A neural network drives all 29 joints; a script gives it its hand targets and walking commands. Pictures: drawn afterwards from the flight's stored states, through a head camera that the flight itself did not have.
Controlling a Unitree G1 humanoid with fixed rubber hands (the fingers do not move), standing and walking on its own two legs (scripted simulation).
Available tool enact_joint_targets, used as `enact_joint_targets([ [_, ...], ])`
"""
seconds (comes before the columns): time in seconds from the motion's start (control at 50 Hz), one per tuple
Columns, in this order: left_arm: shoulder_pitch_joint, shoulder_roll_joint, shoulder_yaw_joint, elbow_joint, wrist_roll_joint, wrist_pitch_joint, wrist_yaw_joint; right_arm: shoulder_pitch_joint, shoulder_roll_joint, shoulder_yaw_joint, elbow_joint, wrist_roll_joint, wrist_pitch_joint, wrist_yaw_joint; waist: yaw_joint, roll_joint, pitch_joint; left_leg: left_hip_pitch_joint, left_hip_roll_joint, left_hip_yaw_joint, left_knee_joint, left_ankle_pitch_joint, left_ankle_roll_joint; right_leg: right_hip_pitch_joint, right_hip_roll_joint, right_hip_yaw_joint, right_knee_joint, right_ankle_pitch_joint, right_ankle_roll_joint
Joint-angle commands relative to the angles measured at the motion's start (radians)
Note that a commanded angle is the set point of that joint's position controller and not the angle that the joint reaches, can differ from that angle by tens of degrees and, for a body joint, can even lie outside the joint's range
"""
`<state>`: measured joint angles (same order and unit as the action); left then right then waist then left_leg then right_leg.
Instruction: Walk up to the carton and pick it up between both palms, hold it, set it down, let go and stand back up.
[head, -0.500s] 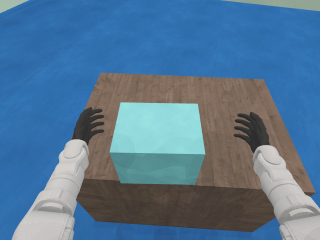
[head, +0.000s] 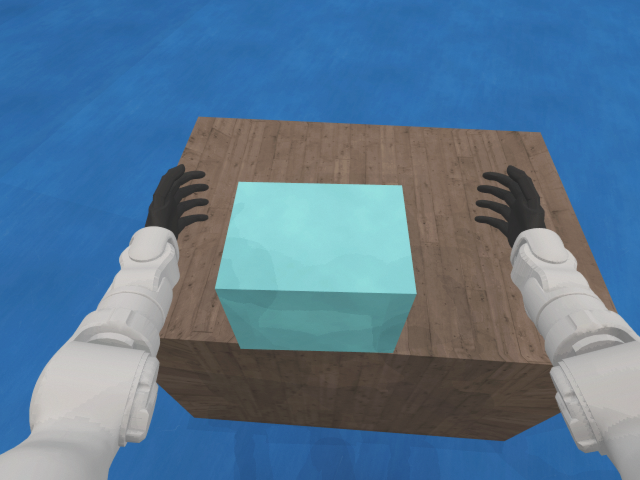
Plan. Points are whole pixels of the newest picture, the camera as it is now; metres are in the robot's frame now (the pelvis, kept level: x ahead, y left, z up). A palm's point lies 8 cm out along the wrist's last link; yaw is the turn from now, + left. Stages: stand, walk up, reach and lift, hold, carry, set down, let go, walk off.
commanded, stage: reach and lift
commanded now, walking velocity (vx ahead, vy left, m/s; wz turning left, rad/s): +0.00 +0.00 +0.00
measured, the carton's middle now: (318, 270) +0.46 +0.04 -0.07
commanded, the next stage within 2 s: none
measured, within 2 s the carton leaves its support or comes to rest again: neither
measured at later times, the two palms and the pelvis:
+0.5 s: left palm (199, 277) +0.42 +0.21 -0.03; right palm (492, 282) +0.42 -0.22 -0.03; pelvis -0.02 +0.00 -0.04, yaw -1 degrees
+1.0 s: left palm (209, 279) +0.42 +0.20 -0.03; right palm (452, 280) +0.42 -0.17 -0.04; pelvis -0.02 +0.00 -0.05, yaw +1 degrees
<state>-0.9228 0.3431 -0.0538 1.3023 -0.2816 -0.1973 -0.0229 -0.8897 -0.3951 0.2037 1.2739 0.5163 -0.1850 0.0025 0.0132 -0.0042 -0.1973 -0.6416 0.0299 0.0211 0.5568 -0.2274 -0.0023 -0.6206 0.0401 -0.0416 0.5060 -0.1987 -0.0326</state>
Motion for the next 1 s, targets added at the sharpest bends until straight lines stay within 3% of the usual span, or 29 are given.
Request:
enact_joint_targets([
  [0.0,-0.294,0.121,0.022,-0.015,0.021,-0.145,-0.008,-0.271,-0.101,-0.021,-0.034,0.0,-0.125,0.003,-0.002,0.0,-0.536,0.275,-0.023,-0.029,0.062,0.4,-0.028,0.13,-0.028,0.011,0.023,0.321,0.068],
  [0.12,-0.459,0.148,-0.042,-0.057,-0.074,-0.268,0.024,-0.374,-0.126,-0.102,-0.15,-0.064,-0.206,0.007,-0.025,0.054,-0.73,0.223,-0.021,-0.003,0.127,0.264,-0.055,-0.034,-0.023,-0.034,0.108,0.16,0.066],
  [0.2,-0.492,0.142,-0.073,-0.053,-0.116,-0.302,0.039,-0.406,-0.125,-0.142,-0.148,-0.117,-0.222,0.002,-0.049,0.063,-0.871,0.197,-0.018,-0.002,0.203,0.261,-0.065,-0.096,-0.016,-0.042,0.185,0.174,0.061],
  [0.26,-0.451,0.136,-0.055,0.014,-0.099,-0.313,0.029,-0.397,-0.112,-0.123,-0.077,-0.106,-0.247,-0.011,-0.045,0.044,-0.919,0.139,-0.028,0.006,0.262,0.328,-0.07,-0.067,-0.009,-0.03,0.234,0.259,0.07],
  [0.32,-0.386,0.126,-0.015,0.075,-0.058,-0.324,0.017,-0.379,-0.105,-0.076,-0.013,-0.062,-0.284,-0.019,-0.02,0.017,-0.911,0.069,-0.037,0.017,0.294,0.38,-0.071,-0.022,-0.003,-0.017,0.268,0.328,0.085],
  [0.4,-0.316,0.113,0.035,0.046,-0.012,-0.328,0.02,-0.363,-0.116,-0.032,-0.02,-0.02,-0.324,-0.012,0.019,0.0,-0.903,0.058,-0.035,0.023,0.294,0.414,-0.072,-0.002,0.008,-0.017,0.275,0.352,0.088],
  [0.44,-0.313,0.115,0.047,0.004,-0.009,-0.322,0.023,-0.369,-0.119,-0.027,-0.054,-0.018,-0.324,-0.009,0.023,-0.018,-0.892,0.047,-0.036,0.024,0.288,0.391,-0.065,0.008,0.011,-0.011,0.265,0.332,0.088],
  [0.54,-0.363,0.115,0.018,-0.041,-0.051,-0.314,0.026,-0.393,-0.079,-0.028,-0.088,-0.037,-0.287,-0.008,0.015,-0.047,-0.806,-0.041,-0.044,0.027,0.266,0.236,-0.039,-0.012,-0.005,0.013,0.248,0.173,0.087],
  [0.66,-0.388,0.097,-0.021,-0.052,-0.071,-0.315,0.034,-0.384,-0.037,-0.035,-0.059,-0.051,-0.26,-0.005,0.001,0.003,-0.817,-0.018,-0.04,0.018,0.291,0.234,-0.046,-0.077,-0.015,0.014,0.253,0.135,0.074],
  [0.84,-0.343,-0.011,0.026,0.004,0.023,-0.342,0.03,-0.408,0.054,-0.119,-0.025,-0.154,-0.307,-0.057,-0.03,0.008,-0.804,-0.056,-0.042,0.004,0.319,0.278,-0.056,-0.063,-0.026,0.021,0.265,0.196,0.062],
  [0.98,-0.344,-0.079,0.071,-0.023,0.105,-0.355,0.049,-0.414,0.084,-0.237,-0.031,-0.277,-0.344,-0.093,-0.061,0.053,-0.854,0.054,-0.034,-0.003,0.315,0.321,-0.086,-0.071,-0.006,-0.007,0.246,0.215,0.035],
])
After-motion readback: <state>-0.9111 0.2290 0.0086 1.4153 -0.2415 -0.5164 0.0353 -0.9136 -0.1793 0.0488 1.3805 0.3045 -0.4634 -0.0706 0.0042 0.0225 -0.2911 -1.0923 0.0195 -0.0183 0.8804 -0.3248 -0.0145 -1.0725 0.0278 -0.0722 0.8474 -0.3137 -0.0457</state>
